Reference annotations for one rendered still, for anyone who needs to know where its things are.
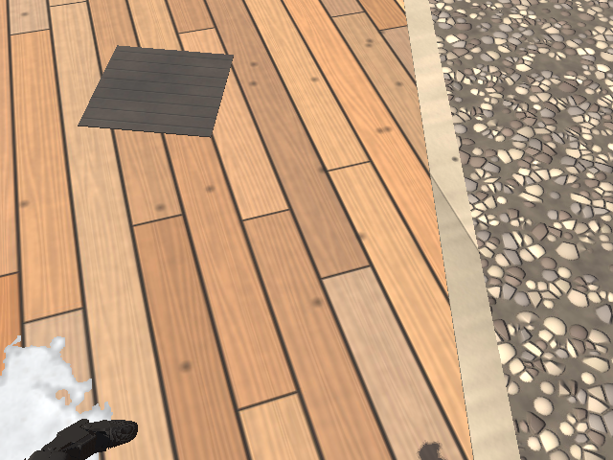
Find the left robot hand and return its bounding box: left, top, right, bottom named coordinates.
left=24, top=419, right=138, bottom=460

